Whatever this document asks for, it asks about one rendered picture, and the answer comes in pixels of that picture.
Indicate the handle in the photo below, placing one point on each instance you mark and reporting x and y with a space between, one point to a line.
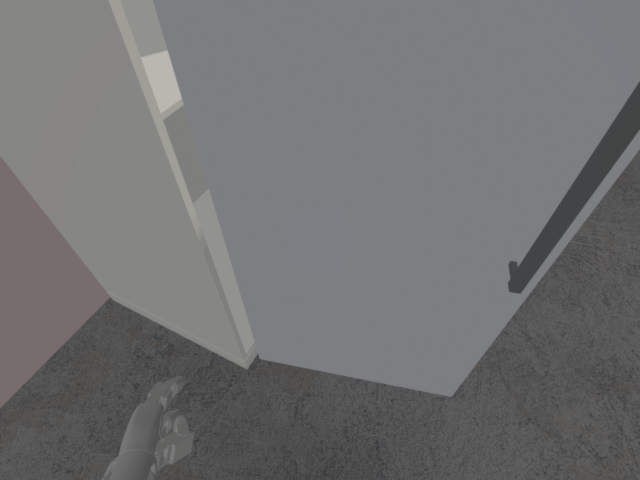
619 135

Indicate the left robot hand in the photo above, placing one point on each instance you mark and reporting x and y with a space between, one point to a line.
148 426

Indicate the fridge door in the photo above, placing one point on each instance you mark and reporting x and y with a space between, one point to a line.
375 165

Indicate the left robot forearm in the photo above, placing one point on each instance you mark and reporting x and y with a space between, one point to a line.
132 465

